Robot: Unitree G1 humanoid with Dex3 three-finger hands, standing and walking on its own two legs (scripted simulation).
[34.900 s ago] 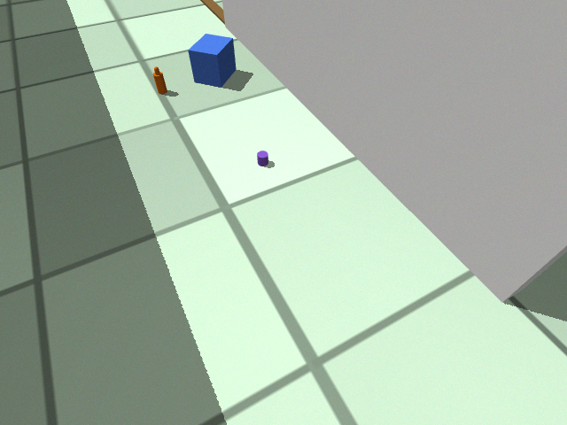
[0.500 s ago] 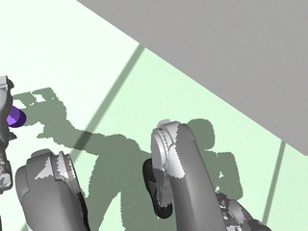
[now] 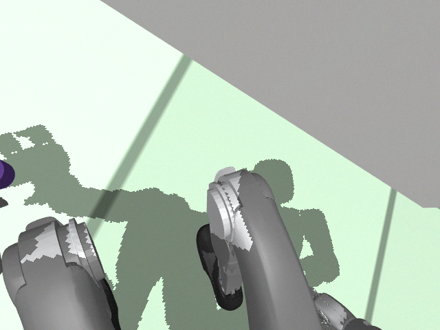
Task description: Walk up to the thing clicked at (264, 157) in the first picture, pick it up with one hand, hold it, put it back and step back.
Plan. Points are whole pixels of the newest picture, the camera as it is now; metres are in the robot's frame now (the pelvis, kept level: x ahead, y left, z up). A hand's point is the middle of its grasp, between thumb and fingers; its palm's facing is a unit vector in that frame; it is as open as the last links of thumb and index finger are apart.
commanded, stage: rest palm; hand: left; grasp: from above
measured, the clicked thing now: out of the picture +0.42 +0.30 -0.26
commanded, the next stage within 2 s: close in 0.24 s
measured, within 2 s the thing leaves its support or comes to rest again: neither
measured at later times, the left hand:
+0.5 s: hand out of the picture +0.41 +0.29 -0.24, palm faces -0.43 -0.15 -0.89, open 13.7 cm
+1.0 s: hand out of the picture +0.42 +0.30 -0.24, palm faces -0.43 -0.16 -0.89, open 11.9 cm
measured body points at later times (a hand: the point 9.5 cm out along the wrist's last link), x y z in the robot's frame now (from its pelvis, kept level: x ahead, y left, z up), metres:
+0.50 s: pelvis +0.00 +0.01 +0.00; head +0.25 +0.12 +0.36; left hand +0.43 +0.30 -0.19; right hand +0.05 -0.25 -0.07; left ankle +0.06 +0.14 -0.25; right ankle +0.10 -0.13 -0.25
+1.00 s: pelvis -0.01 +0.01 +0.00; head +0.25 +0.13 +0.35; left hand +0.43 +0.30 -0.19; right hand +0.04 -0.25 -0.06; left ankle +0.06 +0.14 -0.25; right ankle +0.10 -0.13 -0.25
